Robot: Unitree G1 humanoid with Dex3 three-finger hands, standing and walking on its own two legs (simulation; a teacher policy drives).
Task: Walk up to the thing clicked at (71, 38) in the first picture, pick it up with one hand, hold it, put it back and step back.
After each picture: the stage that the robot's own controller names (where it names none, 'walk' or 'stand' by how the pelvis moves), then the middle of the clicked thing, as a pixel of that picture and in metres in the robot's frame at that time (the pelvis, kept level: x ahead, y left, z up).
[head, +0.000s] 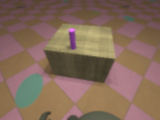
stand; (72, 40) +0.85 +0.26 -0.05
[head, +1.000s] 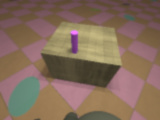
walk; (74, 43) +0.73 +0.21 -0.04
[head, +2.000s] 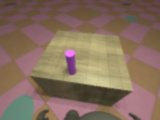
stand; (71, 64) +0.45 +0.19 -0.03
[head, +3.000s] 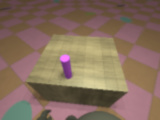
stand; (67, 68) +0.43 +0.22 -0.05
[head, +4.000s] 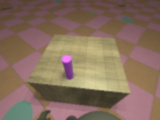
stand; (68, 68) +0.42 +0.20 -0.05
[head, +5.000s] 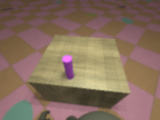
stand; (68, 68) +0.43 +0.20 -0.05
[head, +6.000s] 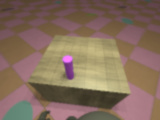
stand; (69, 69) +0.43 +0.20 -0.05
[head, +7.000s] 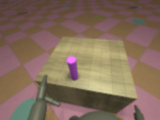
rise first; (73, 69) +0.42 +0.19 -0.05
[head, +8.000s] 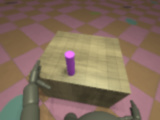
go down; (70, 65) +0.45 +0.18 -0.03
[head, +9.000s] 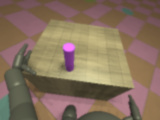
go down; (69, 59) +0.44 +0.17 +0.02
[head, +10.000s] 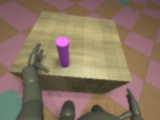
close in; (63, 55) +0.45 +0.18 +0.03
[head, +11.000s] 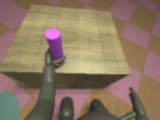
close; (56, 49) +0.46 +0.19 +0.07
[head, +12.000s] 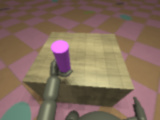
lift; (63, 62) +0.33 +0.16 +0.17
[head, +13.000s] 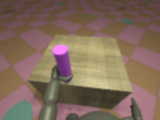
hold; (64, 66) +0.32 +0.17 +0.14
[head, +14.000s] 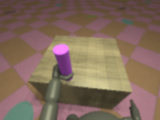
hold; (65, 65) +0.32 +0.17 +0.15
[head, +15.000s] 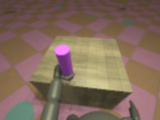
hold; (66, 65) +0.33 +0.17 +0.14
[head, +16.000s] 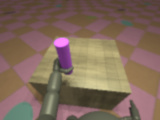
crouch; (65, 59) +0.36 +0.17 +0.16
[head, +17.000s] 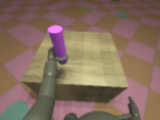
lower; (59, 48) +0.44 +0.20 +0.16
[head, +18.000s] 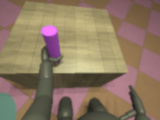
lower; (53, 48) +0.47 +0.20 +0.07
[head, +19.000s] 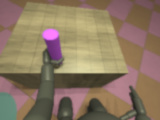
lower; (55, 50) +0.46 +0.19 +0.06
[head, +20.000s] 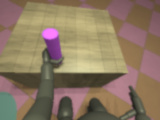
lower; (54, 50) +0.46 +0.19 +0.07
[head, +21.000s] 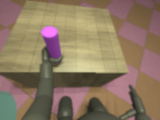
lower; (54, 48) +0.47 +0.19 +0.07
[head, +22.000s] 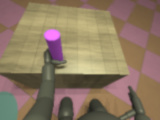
open; (56, 50) +0.46 +0.19 +0.06
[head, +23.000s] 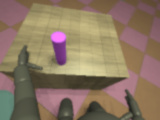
sink last; (60, 51) +0.45 +0.18 +0.05
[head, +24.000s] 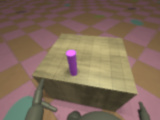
sink last; (72, 64) +0.45 +0.19 +0.01
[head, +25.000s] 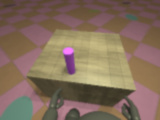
stand; (70, 62) +0.45 +0.19 +0.01
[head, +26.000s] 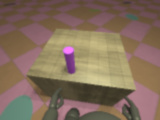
stand; (70, 62) +0.45 +0.19 +0.02
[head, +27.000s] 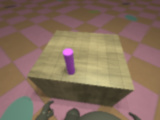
stand; (69, 63) +0.45 +0.19 +0.00
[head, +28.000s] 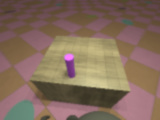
stand; (70, 67) +0.45 +0.19 -0.05
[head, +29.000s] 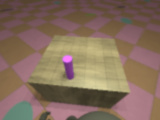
stand; (69, 68) +0.43 +0.20 -0.05
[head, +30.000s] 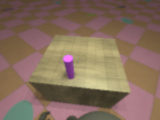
stand; (69, 68) +0.43 +0.19 -0.05
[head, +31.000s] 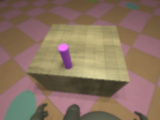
walk; (66, 58) +0.47 +0.23 -0.02
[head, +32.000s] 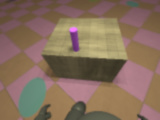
walk; (74, 40) +0.70 +0.22 -0.03
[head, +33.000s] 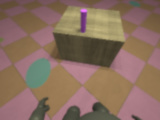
walk; (83, 22) +1.01 +0.16 -0.03
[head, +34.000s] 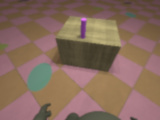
stand; (83, 29) +1.06 +0.17 -0.04
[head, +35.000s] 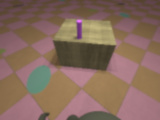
stand; (79, 30) +1.09 +0.20 -0.05
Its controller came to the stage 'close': yes
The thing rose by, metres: 0.19
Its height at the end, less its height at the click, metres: +0.00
